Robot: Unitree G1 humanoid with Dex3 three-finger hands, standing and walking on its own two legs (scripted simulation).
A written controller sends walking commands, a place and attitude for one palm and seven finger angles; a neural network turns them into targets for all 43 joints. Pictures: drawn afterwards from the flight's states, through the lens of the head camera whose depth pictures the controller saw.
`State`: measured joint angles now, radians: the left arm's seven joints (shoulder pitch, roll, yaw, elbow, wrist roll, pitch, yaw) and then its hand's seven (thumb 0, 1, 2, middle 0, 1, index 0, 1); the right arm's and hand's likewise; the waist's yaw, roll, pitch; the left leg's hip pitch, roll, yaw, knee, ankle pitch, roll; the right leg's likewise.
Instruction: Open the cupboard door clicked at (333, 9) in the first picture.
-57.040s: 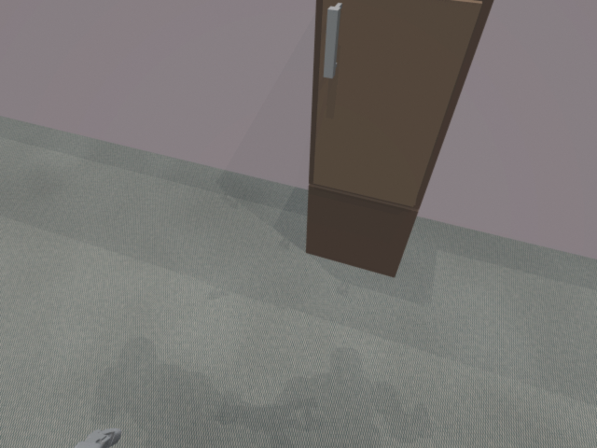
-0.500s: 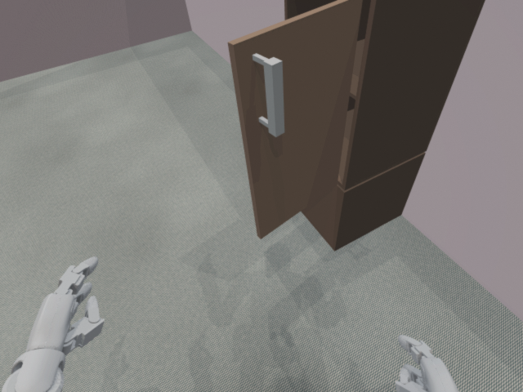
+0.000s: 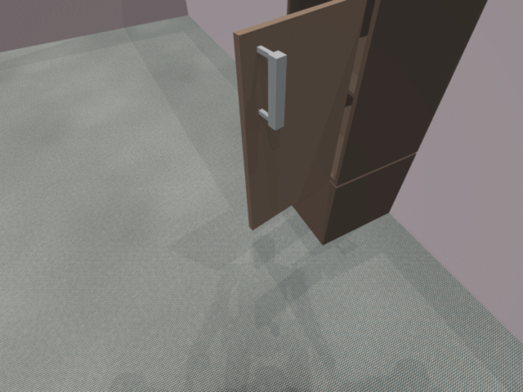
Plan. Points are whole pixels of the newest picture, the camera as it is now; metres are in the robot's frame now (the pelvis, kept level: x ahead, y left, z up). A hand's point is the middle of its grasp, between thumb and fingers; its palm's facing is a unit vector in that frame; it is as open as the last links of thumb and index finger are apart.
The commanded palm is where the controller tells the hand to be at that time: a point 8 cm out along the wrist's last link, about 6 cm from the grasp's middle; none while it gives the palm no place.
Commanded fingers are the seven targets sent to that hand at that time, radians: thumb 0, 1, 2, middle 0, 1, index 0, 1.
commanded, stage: let the arm hang, fingers relaxed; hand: left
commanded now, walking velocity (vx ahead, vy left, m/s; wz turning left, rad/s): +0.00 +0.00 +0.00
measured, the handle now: (269, 88) +0.63 +0.02 +0.14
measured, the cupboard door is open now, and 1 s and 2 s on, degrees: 100 100 100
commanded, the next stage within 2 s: look to check the result in 0.48 s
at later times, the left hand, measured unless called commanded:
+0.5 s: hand out of the picture +0.05 +0.17 -0.17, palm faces +0.02 -0.98 -0.22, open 7.3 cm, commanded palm none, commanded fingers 0.00 0.90 0.90 -0.20 -0.30 -0.20 -0.30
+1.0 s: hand out of the picture +0.07 +0.19 -0.16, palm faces +0.00 -0.96 -0.28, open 7.3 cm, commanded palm none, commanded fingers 0.00 0.90 0.90 -0.20 -0.30 -0.20 -0.30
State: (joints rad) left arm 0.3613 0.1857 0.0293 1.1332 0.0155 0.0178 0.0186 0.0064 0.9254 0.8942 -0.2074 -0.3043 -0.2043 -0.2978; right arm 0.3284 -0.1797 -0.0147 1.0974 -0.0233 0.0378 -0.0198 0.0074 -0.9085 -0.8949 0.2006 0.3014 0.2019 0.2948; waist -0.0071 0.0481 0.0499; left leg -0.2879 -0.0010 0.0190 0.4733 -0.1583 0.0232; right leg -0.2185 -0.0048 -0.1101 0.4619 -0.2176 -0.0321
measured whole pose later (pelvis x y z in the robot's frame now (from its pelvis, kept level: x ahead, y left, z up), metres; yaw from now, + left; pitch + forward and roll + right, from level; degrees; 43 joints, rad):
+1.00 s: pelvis +0.04 -0.02 +0.01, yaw -1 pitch -2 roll +0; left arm 0.20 0.21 0.03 1.15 0.01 -0.02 0.02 0.00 0.91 0.89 -0.21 -0.30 -0.20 -0.30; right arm 0.17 -0.24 -0.01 1.14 -0.02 0.01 -0.03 0.00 -0.91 -0.89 0.20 0.30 0.20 0.29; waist -0.01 0.04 0.05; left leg -0.16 0.02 0.03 0.36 -0.17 -0.01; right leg -0.11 0.02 -0.09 0.37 -0.23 -0.05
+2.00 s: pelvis +0.05 -0.03 +0.01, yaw -2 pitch -2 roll +0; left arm 0.15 0.27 0.02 1.14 0.01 -0.03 0.01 0.00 0.91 0.89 -0.21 -0.30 -0.20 -0.30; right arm 0.14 -0.29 -0.01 1.14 -0.02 0.01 -0.02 0.00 -0.91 -0.89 0.20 0.30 0.20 0.30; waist -0.01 0.02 0.05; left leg -0.12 0.03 0.05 0.31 -0.16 -0.02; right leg -0.06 0.04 -0.07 0.30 -0.21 -0.06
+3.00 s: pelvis +0.06 -0.02 +0.01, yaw -3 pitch -1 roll +0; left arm 0.14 0.28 0.01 1.14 0.01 -0.03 0.01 0.00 0.91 0.89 -0.21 -0.30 -0.20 -0.30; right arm 0.13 -0.29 -0.01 1.14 -0.02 0.00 -0.02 0.00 -0.91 -0.89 0.20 0.30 0.20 0.30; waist -0.01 0.01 0.05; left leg -0.10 0.02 0.06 0.29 -0.17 -0.01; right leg -0.05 0.02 -0.06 0.28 -0.21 -0.04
